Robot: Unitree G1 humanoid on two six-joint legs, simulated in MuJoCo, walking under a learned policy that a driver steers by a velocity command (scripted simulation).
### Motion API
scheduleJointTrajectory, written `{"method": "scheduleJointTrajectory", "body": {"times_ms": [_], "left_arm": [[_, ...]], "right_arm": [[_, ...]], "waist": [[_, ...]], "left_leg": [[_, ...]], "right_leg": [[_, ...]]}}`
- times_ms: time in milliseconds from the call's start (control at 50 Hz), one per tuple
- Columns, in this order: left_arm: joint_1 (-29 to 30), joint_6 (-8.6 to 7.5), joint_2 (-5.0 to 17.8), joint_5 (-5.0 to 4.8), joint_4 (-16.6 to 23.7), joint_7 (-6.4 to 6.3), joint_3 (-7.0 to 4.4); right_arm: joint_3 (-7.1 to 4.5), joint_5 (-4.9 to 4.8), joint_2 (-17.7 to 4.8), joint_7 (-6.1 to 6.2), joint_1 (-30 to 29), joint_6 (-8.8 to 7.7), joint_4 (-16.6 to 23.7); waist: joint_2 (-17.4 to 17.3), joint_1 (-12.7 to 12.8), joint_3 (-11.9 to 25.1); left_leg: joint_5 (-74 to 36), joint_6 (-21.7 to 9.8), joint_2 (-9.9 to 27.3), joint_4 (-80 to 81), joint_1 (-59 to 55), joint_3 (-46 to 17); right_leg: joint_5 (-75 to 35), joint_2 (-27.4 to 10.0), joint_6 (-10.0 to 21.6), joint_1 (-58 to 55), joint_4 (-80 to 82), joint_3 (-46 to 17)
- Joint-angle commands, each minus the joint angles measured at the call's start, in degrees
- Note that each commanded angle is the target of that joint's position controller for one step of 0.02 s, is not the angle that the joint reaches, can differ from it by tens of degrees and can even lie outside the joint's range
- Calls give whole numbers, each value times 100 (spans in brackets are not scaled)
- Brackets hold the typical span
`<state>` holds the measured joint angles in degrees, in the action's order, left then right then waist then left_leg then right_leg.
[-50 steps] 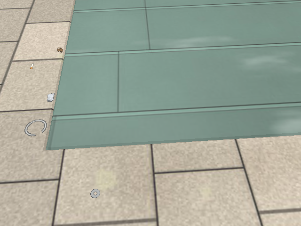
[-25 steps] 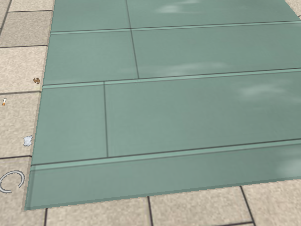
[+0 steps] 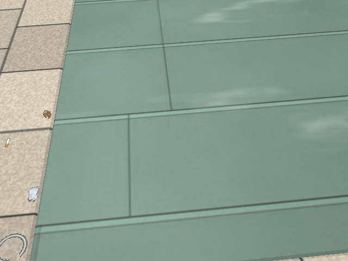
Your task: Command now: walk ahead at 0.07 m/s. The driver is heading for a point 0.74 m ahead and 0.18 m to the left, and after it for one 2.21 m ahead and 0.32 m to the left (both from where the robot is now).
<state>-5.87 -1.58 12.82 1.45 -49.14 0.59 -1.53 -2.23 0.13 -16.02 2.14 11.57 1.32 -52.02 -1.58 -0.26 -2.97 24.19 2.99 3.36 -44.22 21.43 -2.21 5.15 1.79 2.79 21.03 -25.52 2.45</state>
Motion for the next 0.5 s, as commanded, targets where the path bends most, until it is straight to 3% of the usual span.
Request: {"method": "scheduleJointTrajectory", "body": {"times_ms": [20, 60, 80, 100, 140, 220, 360, 500], "left_arm": [[479, -24, 778, -74, 270, -72, -165], [248, 2, 577, -85, 87, -77, -87], [147, 19, 597, -45, 33, -75, -89], [17, 50, 555, -58, 28, -107, -105], [23, 68, 624, -48, -70, -165, -123], [-126, 70, 608, -73, -330, -182, -130], [-102, 115, 635, -136, -653, -191, -151], [-120, 191, 697, -152, -933, -253, -166]], "right_arm": [[-89, 67, -293, 11, 908, 38, -109], [-100, 191, -398, -8, 684, 35, -22], [-130, 167, -649, 20, 516, 26, 92], [-189, 92, -854, 21, 306, -4, 1], [-91, 115, -443, 1, 81, -144, -24], [-79, 37, -424, -27, 246, -311, -180], [-59, 7, -401, -16, 326, -258, -361], [-46, 3, -343, -30, 274, -214, -502]], "waist": [[857, -343, 935], [634, -283, 618], [325, -123, 300], [-433, 140, 56], [-535, 145, 7], [-203, 65, 252], [106, -13, 459], [143, 13, 425]], "left_leg": [[-1287, -105, -95, 1044, -1470, 263], [-1514, -307, 62, 1670, -1610, 56], [-1051, -447, 373, 2079, -1194, -270], [233, -564, 266, 2233, -236, -272], [366, -412, 196, 2534, 224, -252], [-1029, -306, 103, 2218, -422, -115], [-2113, -375, 20, 2004, -869, 15], [-2389, -388, -30, 2045, -972, 82]], "right_leg": [[1152, -1172, 717, 190, 1105, -989], [2444, -900, 225, 436, 1068, -901], [2592, -655, -23, 349, 849, -742], [1990, -347, -190, -243, 648, -383], [1167, -342, -196, -937, 237, -333], [276, -386, -80, -968, 108, -333], [-630, -408, -120, -1166, -44, -305], [-810, -432, -146, -1303, -64, -313]]}}
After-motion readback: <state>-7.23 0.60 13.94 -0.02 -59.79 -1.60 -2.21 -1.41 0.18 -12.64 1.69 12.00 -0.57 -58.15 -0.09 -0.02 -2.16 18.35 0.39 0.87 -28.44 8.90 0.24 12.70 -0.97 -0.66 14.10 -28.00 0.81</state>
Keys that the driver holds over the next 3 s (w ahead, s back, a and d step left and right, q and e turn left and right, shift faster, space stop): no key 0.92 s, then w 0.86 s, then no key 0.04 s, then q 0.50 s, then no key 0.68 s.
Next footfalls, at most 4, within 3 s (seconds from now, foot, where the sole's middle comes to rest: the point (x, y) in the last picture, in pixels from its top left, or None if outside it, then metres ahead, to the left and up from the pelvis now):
0.06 left None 0.07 0.15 -0.77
1.64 left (150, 246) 0.52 0.13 -0.77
2.14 right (199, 195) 0.73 -0.06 -0.77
2.56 left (143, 225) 0.60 0.16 -0.77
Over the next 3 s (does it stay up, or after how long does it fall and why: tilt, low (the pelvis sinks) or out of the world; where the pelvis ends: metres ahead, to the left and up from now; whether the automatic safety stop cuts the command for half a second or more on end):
stays up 0.60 0.05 0.01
